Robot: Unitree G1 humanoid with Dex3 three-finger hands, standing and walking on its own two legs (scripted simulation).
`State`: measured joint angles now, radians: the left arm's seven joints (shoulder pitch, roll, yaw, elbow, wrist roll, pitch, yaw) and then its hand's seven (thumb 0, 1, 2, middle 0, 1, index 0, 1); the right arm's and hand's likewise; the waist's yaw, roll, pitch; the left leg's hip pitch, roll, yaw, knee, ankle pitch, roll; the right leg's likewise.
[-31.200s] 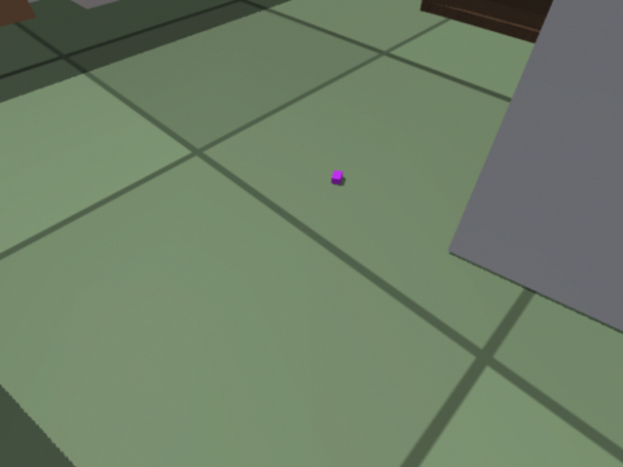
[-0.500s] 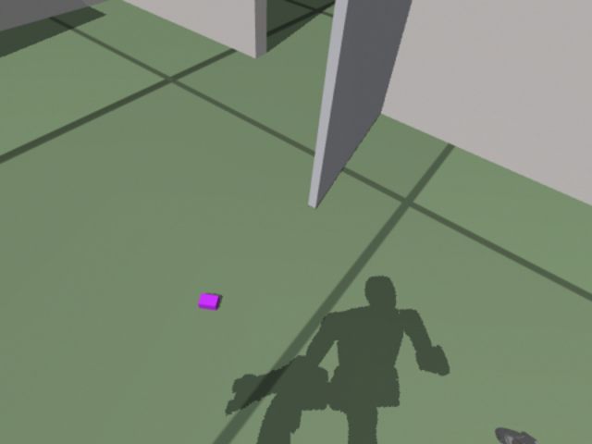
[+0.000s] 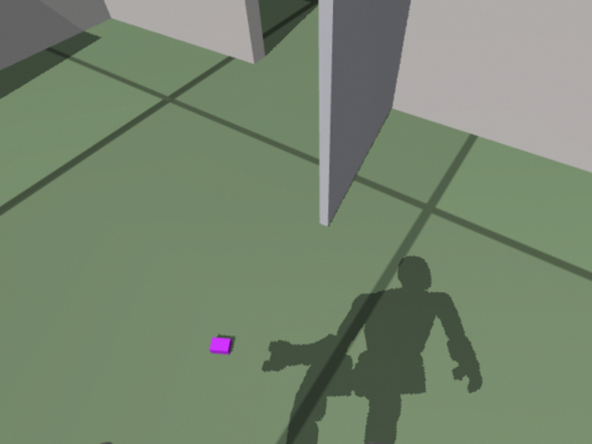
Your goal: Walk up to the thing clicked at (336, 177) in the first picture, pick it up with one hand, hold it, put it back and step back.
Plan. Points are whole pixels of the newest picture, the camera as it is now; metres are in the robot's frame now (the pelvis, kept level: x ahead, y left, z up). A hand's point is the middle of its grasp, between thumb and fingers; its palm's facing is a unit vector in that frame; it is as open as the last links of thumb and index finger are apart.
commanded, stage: walk up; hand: left
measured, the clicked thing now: (221, 345) +0.54 +0.30 -0.75
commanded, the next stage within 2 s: none
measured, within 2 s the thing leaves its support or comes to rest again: neither
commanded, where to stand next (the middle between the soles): +0.18 +0.01 m, yaw +1 degrees
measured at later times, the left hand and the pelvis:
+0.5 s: hand out of the picture +0.16 +0.33 -0.17, palm faces -0.06 -0.95 -0.31, open 7.4 cm; pelvis +0.11 +0.06 +0.00, yaw +0 degrees
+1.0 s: hand (137, 394) +0.24 +0.28 -0.14, palm faces -0.04 -0.94 -0.33, open 7.4 cm; pelvis +0.14 +0.03 +0.00, yaw -1 degrees
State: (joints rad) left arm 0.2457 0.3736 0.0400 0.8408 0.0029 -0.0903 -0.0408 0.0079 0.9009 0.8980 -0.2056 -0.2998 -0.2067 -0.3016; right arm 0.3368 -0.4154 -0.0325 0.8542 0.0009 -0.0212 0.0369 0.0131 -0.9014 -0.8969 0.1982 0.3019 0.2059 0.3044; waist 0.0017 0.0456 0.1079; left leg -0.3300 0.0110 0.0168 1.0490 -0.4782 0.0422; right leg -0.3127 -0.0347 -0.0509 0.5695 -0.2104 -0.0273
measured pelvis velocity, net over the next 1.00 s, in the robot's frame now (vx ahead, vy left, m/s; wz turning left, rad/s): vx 0.14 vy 0.03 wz -0.02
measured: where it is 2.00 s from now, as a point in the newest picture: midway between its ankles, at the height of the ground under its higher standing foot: outside the picture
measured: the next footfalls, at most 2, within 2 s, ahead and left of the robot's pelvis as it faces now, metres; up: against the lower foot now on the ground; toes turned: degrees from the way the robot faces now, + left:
left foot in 0.28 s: +0.22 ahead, +0.16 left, +0.00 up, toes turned +2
right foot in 0.70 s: +0.21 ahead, -0.10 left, +0.00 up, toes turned -3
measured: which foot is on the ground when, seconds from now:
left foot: up 0.00-0.26, down 0.28-1.00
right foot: down 0.00-0.30, up 0.32-0.68, down 0.70-1.00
